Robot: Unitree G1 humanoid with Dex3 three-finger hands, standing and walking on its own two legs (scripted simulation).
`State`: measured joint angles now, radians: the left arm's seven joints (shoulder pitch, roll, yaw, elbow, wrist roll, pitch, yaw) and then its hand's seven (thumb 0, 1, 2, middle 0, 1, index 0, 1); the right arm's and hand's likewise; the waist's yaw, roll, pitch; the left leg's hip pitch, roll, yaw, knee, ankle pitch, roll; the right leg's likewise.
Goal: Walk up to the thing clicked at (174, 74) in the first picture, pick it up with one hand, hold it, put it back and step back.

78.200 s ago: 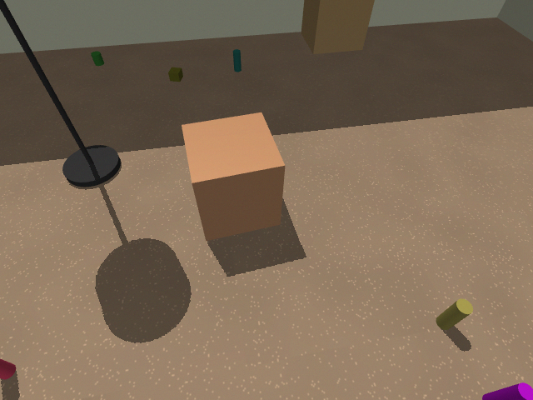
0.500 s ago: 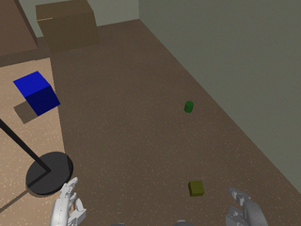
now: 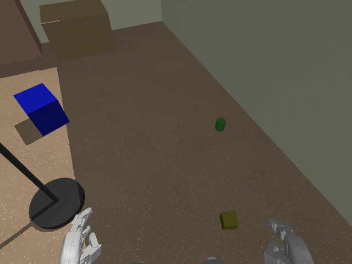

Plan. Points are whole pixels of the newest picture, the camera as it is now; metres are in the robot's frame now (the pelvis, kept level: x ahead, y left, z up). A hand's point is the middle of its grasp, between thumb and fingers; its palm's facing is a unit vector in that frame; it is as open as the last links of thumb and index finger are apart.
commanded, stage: home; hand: right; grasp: from above
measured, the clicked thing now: (228, 220) +0.44 -0.26 -0.68
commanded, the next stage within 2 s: stand in 0.56 s
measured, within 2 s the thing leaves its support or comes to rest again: neither
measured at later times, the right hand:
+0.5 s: hand (265, 256) +0.16 -0.18 -0.05, palm faces +0.04 +0.98 -0.20, open 7.4 cm
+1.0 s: hand out of the picture +0.09 -0.25 -0.11, palm faces +0.03 +0.94 -0.34, open 7.4 cm
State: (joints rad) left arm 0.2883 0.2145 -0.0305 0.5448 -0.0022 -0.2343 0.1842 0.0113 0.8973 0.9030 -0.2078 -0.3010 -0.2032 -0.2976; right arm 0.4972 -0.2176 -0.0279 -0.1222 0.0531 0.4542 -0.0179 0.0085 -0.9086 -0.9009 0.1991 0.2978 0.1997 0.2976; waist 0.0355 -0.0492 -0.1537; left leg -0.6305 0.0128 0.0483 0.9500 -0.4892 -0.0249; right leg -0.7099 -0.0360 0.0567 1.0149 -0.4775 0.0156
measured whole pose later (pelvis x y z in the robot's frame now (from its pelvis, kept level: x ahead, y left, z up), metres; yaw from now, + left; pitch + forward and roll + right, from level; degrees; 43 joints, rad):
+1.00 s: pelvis +0.00 -0.01 +0.04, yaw +0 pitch -1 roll +0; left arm 0.19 0.29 0.05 0.91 0.06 -0.02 0.01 0.01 0.90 0.90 -0.21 -0.30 -0.20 -0.30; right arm 0.23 -0.29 -0.05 0.80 -0.04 0.05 -0.04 0.01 -0.91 -0.90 0.20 0.30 0.20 0.30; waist -0.02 0.01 0.04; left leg -0.31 0.06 0.01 0.69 -0.38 -0.05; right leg -0.36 0.01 0.01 0.71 -0.35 -0.01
